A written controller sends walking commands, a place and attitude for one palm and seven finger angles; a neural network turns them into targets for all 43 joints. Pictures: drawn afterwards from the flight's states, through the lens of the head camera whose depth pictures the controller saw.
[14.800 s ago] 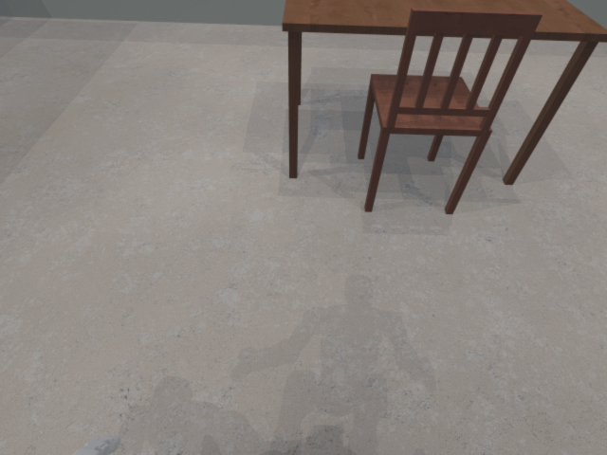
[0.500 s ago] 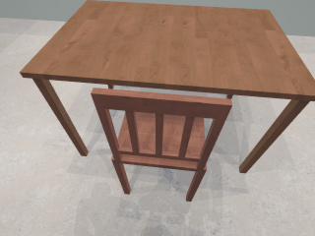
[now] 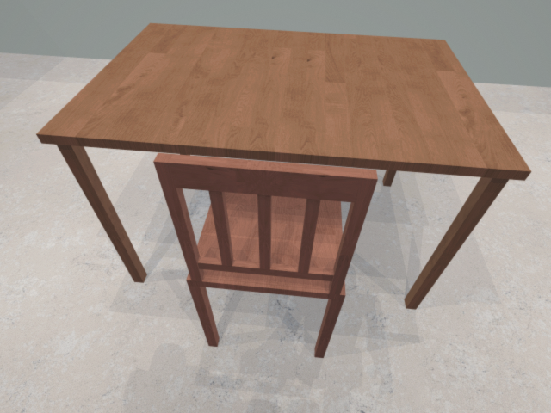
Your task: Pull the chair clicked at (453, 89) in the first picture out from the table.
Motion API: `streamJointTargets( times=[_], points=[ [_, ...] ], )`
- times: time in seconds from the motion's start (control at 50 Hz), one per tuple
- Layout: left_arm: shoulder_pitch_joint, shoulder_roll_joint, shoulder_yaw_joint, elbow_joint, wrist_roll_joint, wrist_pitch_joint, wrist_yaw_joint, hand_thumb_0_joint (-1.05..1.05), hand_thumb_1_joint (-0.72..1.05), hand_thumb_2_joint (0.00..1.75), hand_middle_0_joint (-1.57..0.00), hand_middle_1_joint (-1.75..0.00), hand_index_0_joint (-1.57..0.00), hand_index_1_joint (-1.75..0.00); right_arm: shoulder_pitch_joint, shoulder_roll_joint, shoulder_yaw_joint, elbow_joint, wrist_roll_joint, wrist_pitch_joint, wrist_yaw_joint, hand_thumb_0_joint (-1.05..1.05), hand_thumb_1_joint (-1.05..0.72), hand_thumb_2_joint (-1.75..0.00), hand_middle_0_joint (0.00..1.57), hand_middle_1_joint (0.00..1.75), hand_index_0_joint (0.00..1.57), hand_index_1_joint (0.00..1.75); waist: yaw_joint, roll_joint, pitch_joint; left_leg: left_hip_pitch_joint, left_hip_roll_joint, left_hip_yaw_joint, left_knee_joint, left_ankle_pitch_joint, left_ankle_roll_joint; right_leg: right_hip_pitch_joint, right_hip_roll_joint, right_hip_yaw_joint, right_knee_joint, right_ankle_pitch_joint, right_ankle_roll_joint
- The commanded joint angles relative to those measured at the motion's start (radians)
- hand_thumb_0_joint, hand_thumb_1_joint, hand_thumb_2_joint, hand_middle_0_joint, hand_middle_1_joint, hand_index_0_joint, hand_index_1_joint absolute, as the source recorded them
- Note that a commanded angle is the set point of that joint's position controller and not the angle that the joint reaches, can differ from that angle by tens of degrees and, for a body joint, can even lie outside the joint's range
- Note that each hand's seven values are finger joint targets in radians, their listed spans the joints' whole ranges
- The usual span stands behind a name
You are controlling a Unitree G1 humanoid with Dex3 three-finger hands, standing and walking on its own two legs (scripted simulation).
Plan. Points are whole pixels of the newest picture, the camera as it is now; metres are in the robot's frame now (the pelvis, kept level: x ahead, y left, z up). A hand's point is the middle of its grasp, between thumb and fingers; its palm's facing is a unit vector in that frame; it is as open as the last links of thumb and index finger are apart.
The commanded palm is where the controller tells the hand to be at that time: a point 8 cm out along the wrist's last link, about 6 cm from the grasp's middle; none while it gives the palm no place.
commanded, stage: come to a stop and stand still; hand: left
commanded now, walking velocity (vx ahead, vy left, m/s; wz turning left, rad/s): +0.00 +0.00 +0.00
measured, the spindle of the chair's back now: (265, 233) +0.49 +0.05 -0.09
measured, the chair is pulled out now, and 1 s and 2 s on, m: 0.00 0.00 0.00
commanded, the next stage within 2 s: look again from close up in 0.36 s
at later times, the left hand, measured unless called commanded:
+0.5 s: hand out of the picture -0.05 +0.17 -0.17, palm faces +0.03 -0.98 -0.18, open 7.4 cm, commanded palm none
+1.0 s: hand out of the picture -0.02 +0.17 -0.17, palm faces +0.03 -0.98 -0.17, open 7.3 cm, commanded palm none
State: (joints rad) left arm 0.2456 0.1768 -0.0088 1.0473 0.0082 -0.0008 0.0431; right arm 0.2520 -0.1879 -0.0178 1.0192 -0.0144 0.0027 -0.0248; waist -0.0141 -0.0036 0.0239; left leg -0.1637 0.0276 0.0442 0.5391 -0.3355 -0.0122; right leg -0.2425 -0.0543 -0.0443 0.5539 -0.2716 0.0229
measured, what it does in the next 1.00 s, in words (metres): stands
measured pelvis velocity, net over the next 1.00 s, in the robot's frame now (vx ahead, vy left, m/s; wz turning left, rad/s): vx -0.01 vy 0.01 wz -0.01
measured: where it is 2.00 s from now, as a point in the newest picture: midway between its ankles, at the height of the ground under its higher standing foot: outside the picture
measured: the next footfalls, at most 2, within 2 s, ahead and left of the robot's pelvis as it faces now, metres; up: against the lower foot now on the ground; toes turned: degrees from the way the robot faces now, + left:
none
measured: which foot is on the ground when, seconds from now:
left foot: down 0.00-1.00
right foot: down 0.00-1.00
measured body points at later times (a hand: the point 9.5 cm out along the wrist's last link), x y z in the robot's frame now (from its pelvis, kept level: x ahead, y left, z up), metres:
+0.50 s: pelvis -0.02 +0.00 +0.00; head -0.02 +0.00 +0.45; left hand -0.05 +0.22 -0.15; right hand -0.07 -0.21 -0.16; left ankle -0.03 +0.12 -0.73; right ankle +0.02 -0.13 -0.73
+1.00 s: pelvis -0.01 +0.01 +0.01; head -0.01 +0.01 +0.46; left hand -0.02 +0.22 -0.16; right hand -0.01 -0.21 -0.15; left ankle -0.03 +0.12 -0.73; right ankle +0.02 -0.13 -0.73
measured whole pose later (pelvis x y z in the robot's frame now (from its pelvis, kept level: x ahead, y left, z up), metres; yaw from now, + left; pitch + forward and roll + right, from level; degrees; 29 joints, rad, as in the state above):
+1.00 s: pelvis -0.01 +0.01 +0.01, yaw -1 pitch -2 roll +0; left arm 0.31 0.14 -0.01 1.10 0.01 -0.02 0.04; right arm 0.28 -0.13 0.01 1.14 -0.01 -0.02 -0.02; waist 0.00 -0.02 0.03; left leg -0.14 0.02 0.06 0.45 -0.27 0.00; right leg -0.22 -0.06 -0.03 0.46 -0.20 0.03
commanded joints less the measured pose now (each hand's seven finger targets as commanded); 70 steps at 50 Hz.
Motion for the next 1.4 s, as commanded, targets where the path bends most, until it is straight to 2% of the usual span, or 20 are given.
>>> streamJointTargets(
  times=[0.0, 0.04, 0.06, 0.12, 0.2, 0.26, 0.28, 0.34, 0.42, 0.48, 0.56, 0.6, 0.64, 0.78, 0.82, 0.98, 1.22, 1.32, 1.36, 1.38],
  points=[
    [0.033, 0.124, 0.020, -0.053, 0.009, -0.011, -0.005, 0.00, 0.90, 0.90, -0.20, -0.30, -0.20, -0.30, 0.044, -0.085, -0.010, -0.050, -0.002, -0.013, 0.010, 0.00, -0.90, -0.90, 0.20, 0.30, 0.20, 0.30, 0.001, 0.023, 0.109, -0.121, 0.050, -0.071, -0.168, -0.019, 0.026, -0.059, -0.051, 0.113, -0.185, -0.110, -0.049],
    [0.045, 0.126, 0.023, -0.056, 0.010, -0.012, -0.006, 0.00, 0.90, 0.90, -0.20, -0.30, -0.20, -0.30, 0.062, -0.089, -0.012, -0.047, -0.003, -0.013, 0.014, 0.00, -0.90, -0.90, 0.20, 0.30, 0.20, 0.30, -0.002, -0.021, 0.097, -0.114, 0.040, -0.065, -0.168, -0.049, 0.026, -0.075, -0.054, 0.120, -0.202, -0.169, -0.047],
    [0.051, 0.127, 0.024, -0.057, 0.010, -0.013, -0.007, 0.00, 0.90, 0.90, -0.20, -0.30, -0.20, -0.30, 0.075, -0.091, -0.012, -0.041, -0.003, -0.014, 0.015, 0.00, -0.90, -0.90, 0.20, 0.30, 0.20, 0.30, -0.005, -0.021, 0.078, -0.102, 0.039, -0.064, -0.169, -0.046, 0.027, -0.077, -0.053, 0.122, -0.201, -0.173, -0.046],
    [0.071, 0.121, 0.027, -0.062, 0.012, -0.010, -0.007, 0.00, 0.90, 0.90, -0.20, -0.30, -0.20, -0.30, 0.091, -0.089, -0.010, -0.036, -0.004, -0.013, 0.016, 0.00, -0.90, -0.90, 0.20, 0.30, 0.20, 0.30, 0.000, -0.017, 0.093, -0.142, 0.041, -0.072, -0.190, -0.106, 0.029, -0.080, -0.048, 0.115, -0.206, -0.212, -0.043],
    [0.103, 0.106, 0.027, -0.053, 0.011, -0.014, -0.006, 0.00, 0.90, 0.90, -0.20, -0.30, -0.20, -0.30, 0.109, -0.073, -0.006, -0.015, -0.002, -0.016, 0.016, 0.00, -0.90, -0.90, 0.20, 0.30, 0.20, 0.30, 0.008, -0.003, 0.092, -0.156, 0.041, -0.078, -0.198, -0.098, 0.032, -0.069, -0.048, 0.108, -0.203, -0.187, -0.043],
    [0.121, 0.097, 0.026, -0.040, 0.008, -0.019, -0.005, 0.00, 0.90, 0.90, -0.20, -0.30, -0.20, -0.30, 0.134, -0.060, -0.001, 0.005, 0.000, -0.018, 0.015, 0.00, -0.90, -0.90, 0.20, 0.30, 0.20, 0.30, 0.007, -0.024, 0.080, -0.144, 0.038, -0.069, -0.184, -0.056, 0.028, -0.067, -0.057, 0.112, -0.206, -0.176, -0.046],
    [0.120, 0.094, 0.026, -0.038, 0.008, -0.017, -0.005, 0.00, 0.90, 0.90, -0.20, -0.30, -0.20, -0.30, 0.139, -0.051, -0.001, 0.012, 0.000, -0.018, 0.014, 0.00, -0.90, -0.90, 0.20, 0.30, 0.20, 0.30, 0.007, -0.014, 0.100, -0.149, 0.043, -0.072, -0.199, -0.068, 0.031, -0.073, -0.052, 0.105, -0.209, -0.176, -0.048],
    [0.138, 0.079, 0.021, -0.021, 0.006, -0.023, -0.003, 0.00, 0.90, 0.90, -0.20, -0.30, -0.20, -0.30, 0.149, -0.045, 0.004, 0.033, 0.004, -0.025, 0.012, 0.00, -0.90, -0.90, 0.20, 0.30, 0.20, 0.30, 0.011, 0.015, 0.075, -0.146, 0.050, -0.078, -0.203, -0.031, 0.030, -0.037, -0.051, 0.099, -0.186, -0.095, -0.047],
    [0.152, 0.064, 0.018, 0.001, 0.005, -0.026, -0.001, 0.00, 0.90, 0.90, -0.20, -0.30, -0.20, -0.30, 0.157, -0.037, 0.009, 0.059, 0.008, -0.031, 0.009, 0.00, -0.90, -0.90, 0.20, 0.30, 0.20, 0.30, 0.017, 0.004, 0.070, -0.141, 0.056, -0.076, -0.207, 0.010, 0.031, -0.005, -0.052, 0.090, -0.172, -0.025, -0.047],
    [0.148, 0.060, 0.017, 0.009, 0.004, -0.026, -0.001, 0.00, 0.90, 0.90, -0.20, -0.30, -0.20, -0.30, 0.160, -0.025, 0.010, 0.073, 0.010, -0.029, 0.007, 0.00, -0.90, -0.90, 0.20, 0.30, 0.20, 0.30, 0.017, -0.005, 0.094, -0.142, 0.056, -0.075, -0.214, 0.012, 0.030, -0.009, -0.049, 0.084, -0.177, -0.024, -0.047],
    [0.156, 0.048, 0.016, 0.023, 0.004, -0.029, 0.001, 0.00, 0.90, 0.90, -0.20, -0.30, -0.20, -0.30, 0.160, -0.021, 0.011, 0.086, 0.010, -0.031, 0.006, 0.00, -0.90, -0.90, 0.20, 0.30, 0.20, 0.30, 0.016, 0.006, 0.069, -0.113, 0.053, -0.064, -0.198, 0.056, 0.029, 0.001, -0.055, 0.088, -0.174, 0.019, -0.047],
    [0.147, 0.047, 0.016, 0.025, 0.005, -0.027, 0.001, 0.00, 0.90, 0.90, -0.20, -0.30, -0.20, -0.30, 0.154, -0.020, 0.011, 0.089, 0.011, -0.031, 0.005, 0.00, -0.90, -0.90, 0.20, 0.30, 0.20, 0.30, 0.017, 0.014, 0.085, -0.121, 0.056, -0.067, -0.206, 0.052, 0.029, 0.001, -0.051, 0.085, -0.172, 0.027, -0.046],
    [0.153, 0.044, 0.016, 0.029, 0.005, -0.030, 0.002, 0.00, 0.90, 0.90, -0.20, -0.30, -0.20, -0.30, 0.152, -0.015, 0.011, 0.092, 0.011, -0.033, 0.004, 0.00, -0.90, -0.90, 0.20, 0.30, 0.20, 0.30, 0.018, 0.013, 0.059, -0.099, 0.055, -0.062, -0.198, 0.086, 0.029, 0.015, -0.055, 0.085, -0.167, 0.064, -0.047],
    [0.141, 0.043, 0.016, 0.031, 0.005, -0.030, 0.002, 0.00, 0.90, 0.90, -0.20, -0.30, -0.20, -0.30, 0.123, -0.014, 0.008, 0.095, 0.012, -0.032, 0.001, 0.00, -0.90, -0.90, 0.20, 0.30, 0.20, 0.30, 0.018, 0.002, 0.083, -0.082, 0.060, -0.057, -0.202, 0.119, 0.029, 0.012, -0.051, 0.083, -0.171, 0.108, -0.044],
    [0.144, 0.042, 0.017, 0.031, 0.006, -0.031, 0.002, 0.00, 0.90, 0.90, -0.20, -0.30, -0.20, -0.30, 0.114, -0.016, 0.008, 0.095, 0.011, -0.034, 0.001, 0.00, -0.90, -0.90, 0.20, 0.30, 0.20, 0.30, 0.018, 0.006, 0.060, -0.066, 0.059, -0.054, -0.193, 0.148, 0.029, 0.026, -0.056, 0.084, -0.166, 0.146, -0.043],
    [0.132, 0.051, 0.017, 0.029, 0.005, -0.029, 0.000, 0.00, 0.90, 0.90, -0.20, -0.30, -0.20, -0.30, 0.097, -0.024, 0.010, 0.097, 0.012, -0.032, 0.001, 0.00, -0.90, -0.90, 0.20, 0.30, 0.20, 0.30, 0.020, 0.005, 0.076, -0.058, 0.063, -0.058, -0.219, 0.142, 0.030, 0.032, -0.055, 0.076, -0.179, 0.134, -0.040],
    [0.134, 0.053, 0.017, 0.035, 0.005, -0.032, 0.000, 0.00, 0.90, 0.90, -0.20, -0.30, -0.20, -0.30, 0.092, -0.030, 0.010, 0.104, 0.011, -0.034, 0.000, 0.00, -0.90, -0.90, 0.20, 0.30, 0.20, 0.30, 0.021, 0.003, 0.050, -0.036, 0.061, -0.057, -0.213, 0.183, 0.029, 0.059, -0.060, 0.076, -0.179, 0.187, -0.039],
    [0.136, 0.051, 0.016, 0.035, 0.005, -0.030, 0.000, 0.00, 0.90, 0.90, -0.20, -0.30, -0.20, -0.30, 0.092, -0.025, 0.011, 0.110, 0.012, -0.031, 0.000, 0.00, -0.90, -0.90, 0.20, 0.30, 0.20, 0.30, 0.022, -0.006, 0.074, -0.049, 0.058, -0.058, -0.221, 0.158, 0.028, 0.050, -0.058, 0.071, -0.188, 0.155, -0.038],
    [0.140, 0.055, 0.020, 0.033, 0.008, -0.030, -0.001, 0.00, 0.90, 0.90, -0.20, -0.30, -0.20, -0.30, 0.108, -0.032, 0.010, 0.114, 0.008, -0.026, 0.002, 0.00, -0.90, -0.90, 0.20, 0.30, 0.20, 0.30, 0.023, -0.002, 0.065, -0.051, 0.047, -0.048, -0.213, 0.083, 0.028, 0.049, -0.060, 0.076, -0.192, 0.062, -0.045],
    [0.137, 0.065, 0.023, 0.029, 0.010, -0.025, -0.002, 0.00, 0.90, 0.90, -0.20, -0.30, -0.20, -0.30, 0.110, -0.033, 0.008, 0.111, 0.008, -0.020, 0.004, 0.00, -0.90, -0.90, 0.20, 0.30, 0.20, 0.30, 0.025, 0.006, 0.096, -0.071, 0.040, -0.044, -0.214, 0.021, 0.031, 0.030, -0.059, 0.077, -0.199, -0.016, -0.049]
  ],
)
